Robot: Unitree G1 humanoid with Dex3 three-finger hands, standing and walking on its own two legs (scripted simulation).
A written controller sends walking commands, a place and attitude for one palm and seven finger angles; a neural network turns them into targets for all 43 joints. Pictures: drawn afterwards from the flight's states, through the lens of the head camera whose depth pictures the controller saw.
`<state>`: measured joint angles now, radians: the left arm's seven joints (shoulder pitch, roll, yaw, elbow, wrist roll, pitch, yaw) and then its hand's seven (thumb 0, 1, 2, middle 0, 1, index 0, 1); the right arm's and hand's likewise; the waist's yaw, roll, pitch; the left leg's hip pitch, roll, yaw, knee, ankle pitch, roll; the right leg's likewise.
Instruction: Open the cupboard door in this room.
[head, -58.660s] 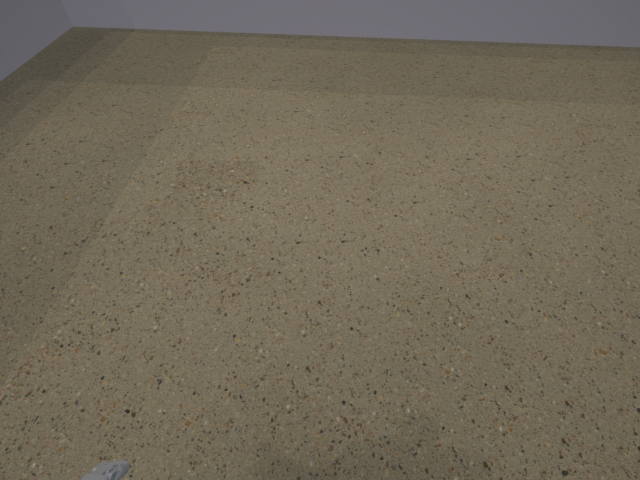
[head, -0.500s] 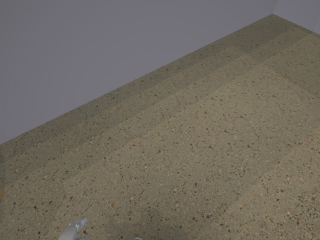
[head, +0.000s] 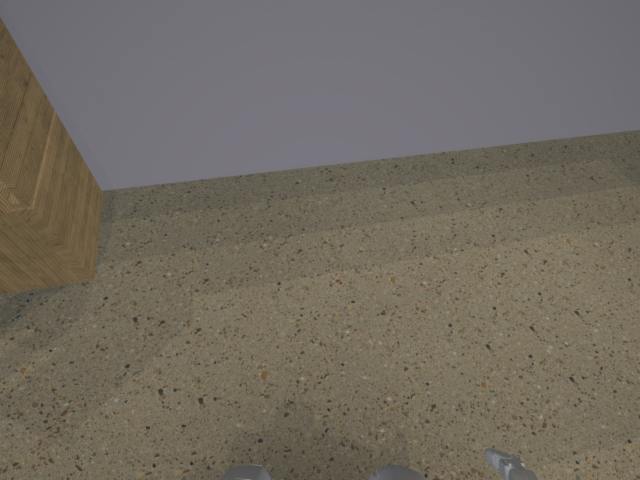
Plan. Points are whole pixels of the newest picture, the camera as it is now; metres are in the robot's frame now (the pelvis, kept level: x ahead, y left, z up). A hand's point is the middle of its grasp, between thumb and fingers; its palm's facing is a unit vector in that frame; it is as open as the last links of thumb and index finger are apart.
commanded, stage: turn to face it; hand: left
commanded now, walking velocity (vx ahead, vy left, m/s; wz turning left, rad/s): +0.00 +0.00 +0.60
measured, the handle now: out of the picture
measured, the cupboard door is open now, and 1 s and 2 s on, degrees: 38 38 38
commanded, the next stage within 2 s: take the last steps up to it in 1.38 s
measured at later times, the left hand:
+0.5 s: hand out of the picture +0.07 +0.16 -0.13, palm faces +0.27 -0.93 -0.26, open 7.4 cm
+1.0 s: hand out of the picture -0.05 +0.21 -0.15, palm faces +0.60 -0.76 -0.26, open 7.4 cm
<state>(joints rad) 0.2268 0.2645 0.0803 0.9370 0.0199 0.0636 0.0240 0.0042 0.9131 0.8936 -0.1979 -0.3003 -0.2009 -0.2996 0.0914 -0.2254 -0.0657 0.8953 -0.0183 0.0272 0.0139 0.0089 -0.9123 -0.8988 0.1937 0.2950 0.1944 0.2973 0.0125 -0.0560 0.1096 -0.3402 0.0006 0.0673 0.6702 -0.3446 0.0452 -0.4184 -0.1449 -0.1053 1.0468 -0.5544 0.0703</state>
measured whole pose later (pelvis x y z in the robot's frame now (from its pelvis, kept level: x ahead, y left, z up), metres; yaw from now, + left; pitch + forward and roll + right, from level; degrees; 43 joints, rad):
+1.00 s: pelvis +0.02 -0.01 +0.02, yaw +35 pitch +1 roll -1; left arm 0.18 0.26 0.08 0.92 0.02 0.05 0.02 0.01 0.91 0.89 -0.19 -0.30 -0.20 -0.30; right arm 0.13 -0.22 -0.05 0.91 -0.02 0.02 0.00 0.01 -0.91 -0.90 0.20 0.30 0.20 0.30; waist 0.02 -0.02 0.09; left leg -0.27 -0.02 0.00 0.51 -0.26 0.04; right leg -0.50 -0.10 -0.02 1.09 -0.42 0.09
